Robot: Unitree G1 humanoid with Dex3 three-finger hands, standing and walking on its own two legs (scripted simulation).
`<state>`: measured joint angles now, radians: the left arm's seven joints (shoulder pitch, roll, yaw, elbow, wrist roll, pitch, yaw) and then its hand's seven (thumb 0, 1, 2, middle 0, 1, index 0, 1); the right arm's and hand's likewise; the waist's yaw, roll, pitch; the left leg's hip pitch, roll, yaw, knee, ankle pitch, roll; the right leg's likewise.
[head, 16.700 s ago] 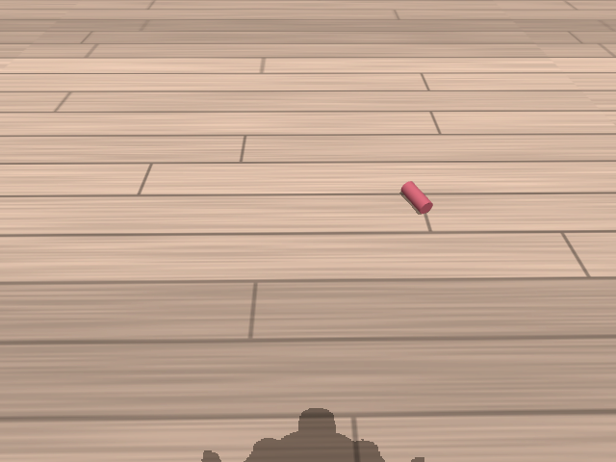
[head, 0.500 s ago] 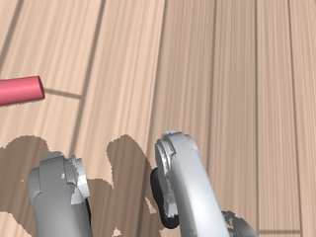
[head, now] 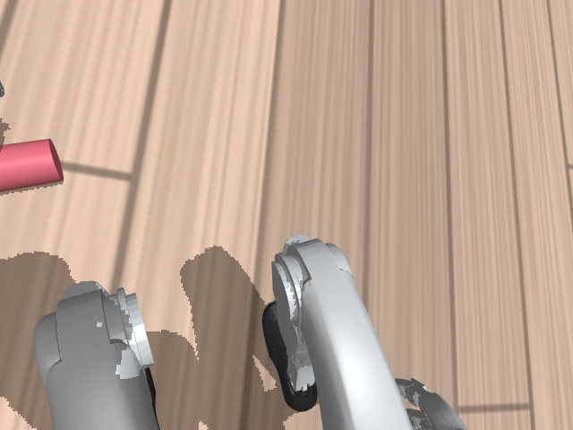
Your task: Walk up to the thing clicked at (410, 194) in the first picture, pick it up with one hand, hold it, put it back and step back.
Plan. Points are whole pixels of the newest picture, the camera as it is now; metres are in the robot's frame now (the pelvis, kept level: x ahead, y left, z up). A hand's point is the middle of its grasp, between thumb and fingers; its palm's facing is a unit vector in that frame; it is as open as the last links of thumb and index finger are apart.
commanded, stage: approach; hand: left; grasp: from above
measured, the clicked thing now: out of the picture +0.51 +0.32 -0.29
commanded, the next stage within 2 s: close in in 0.34 s
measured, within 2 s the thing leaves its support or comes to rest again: neither
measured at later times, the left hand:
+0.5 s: hand out of the picture +0.48 +0.34 -0.17, palm faces -0.48 -0.10 -0.87, open 13.9 cm
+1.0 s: hand out of the picture +0.48 +0.31 -0.20, palm faces -0.47 -0.10 -0.88, open 14.0 cm
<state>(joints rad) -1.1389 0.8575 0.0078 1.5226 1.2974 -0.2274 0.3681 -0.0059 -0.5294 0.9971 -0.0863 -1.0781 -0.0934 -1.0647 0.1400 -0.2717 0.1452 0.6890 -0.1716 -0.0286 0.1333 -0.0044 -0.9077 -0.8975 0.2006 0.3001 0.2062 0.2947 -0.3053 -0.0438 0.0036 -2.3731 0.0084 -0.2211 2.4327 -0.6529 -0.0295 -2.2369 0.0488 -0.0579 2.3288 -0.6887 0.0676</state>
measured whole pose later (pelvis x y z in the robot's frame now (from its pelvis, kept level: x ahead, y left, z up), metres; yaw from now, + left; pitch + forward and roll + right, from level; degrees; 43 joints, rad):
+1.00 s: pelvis +0.00 +0.00 -0.01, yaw -1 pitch +31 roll -12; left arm -1.14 0.94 0.06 1.64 1.29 -0.20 0.41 0.00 -0.51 1.00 -0.09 -1.03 -0.10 -1.02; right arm 0.14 -0.29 0.22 0.63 -0.19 -0.04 0.13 0.00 -0.90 -0.90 0.20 0.30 0.21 0.29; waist -0.36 -0.07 0.07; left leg -2.38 0.01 -0.24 2.46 -0.65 -0.03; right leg -2.24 0.06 -0.07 2.34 -0.67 0.08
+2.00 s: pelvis +0.00 +0.00 -0.02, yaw -4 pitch +29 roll -15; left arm -1.12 1.04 0.08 1.71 1.29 -0.22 0.55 -0.01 -0.54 1.02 -0.09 -0.98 -0.07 -0.99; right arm 0.09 -0.33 0.30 0.63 -0.25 -0.16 0.20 0.00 -0.90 -0.90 0.20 0.30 0.20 0.29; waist -0.39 -0.14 0.16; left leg -2.36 0.02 -0.30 2.54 -0.71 -0.04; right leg -2.22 0.08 -0.12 2.37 -0.69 0.09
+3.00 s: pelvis +0.00 +0.01 -0.02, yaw -5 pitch +28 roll -15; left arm -1.14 1.08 0.07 1.74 1.29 -0.22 0.56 0.00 -0.34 0.86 -0.16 -0.99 -0.18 -0.96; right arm 0.08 -0.34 0.33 0.61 -0.27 -0.18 0.20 0.00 -0.90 -0.90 0.20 0.30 0.20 0.29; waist -0.40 -0.15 0.19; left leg -2.36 0.03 -0.31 2.54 -0.70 -0.03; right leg -2.21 0.08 -0.13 2.36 -0.68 0.09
